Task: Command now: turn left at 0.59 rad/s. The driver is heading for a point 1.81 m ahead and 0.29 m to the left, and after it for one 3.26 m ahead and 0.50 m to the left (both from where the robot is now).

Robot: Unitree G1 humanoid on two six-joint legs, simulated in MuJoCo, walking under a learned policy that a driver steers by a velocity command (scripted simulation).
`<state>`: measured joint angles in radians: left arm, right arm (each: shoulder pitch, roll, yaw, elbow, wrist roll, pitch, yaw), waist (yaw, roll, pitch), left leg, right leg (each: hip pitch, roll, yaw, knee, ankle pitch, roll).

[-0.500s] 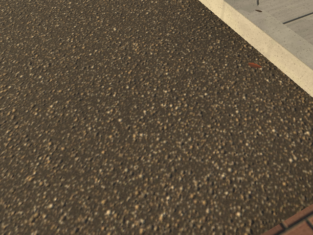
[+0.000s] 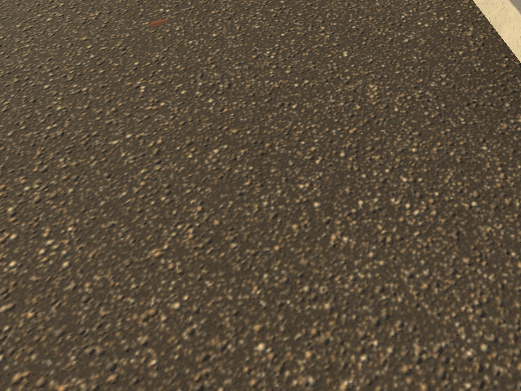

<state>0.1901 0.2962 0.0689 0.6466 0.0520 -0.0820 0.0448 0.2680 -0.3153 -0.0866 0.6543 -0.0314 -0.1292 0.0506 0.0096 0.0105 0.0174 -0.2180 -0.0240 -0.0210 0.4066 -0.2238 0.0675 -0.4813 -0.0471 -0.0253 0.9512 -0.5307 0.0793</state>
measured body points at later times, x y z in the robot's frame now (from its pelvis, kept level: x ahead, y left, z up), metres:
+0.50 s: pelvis +0.01 -0.06 -0.01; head +0.03 -0.05 +0.44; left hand +0.07 +0.24 -0.10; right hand +0.22 -0.27 -0.10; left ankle -0.04 +0.07 -0.70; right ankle +0.01 -0.16 -0.75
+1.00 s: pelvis -0.03 -0.04 -0.01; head +0.00 -0.03 +0.44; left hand +0.00 +0.26 -0.10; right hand +0.21 -0.20 -0.11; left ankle -0.10 +0.06 -0.75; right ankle +0.01 -0.16 -0.75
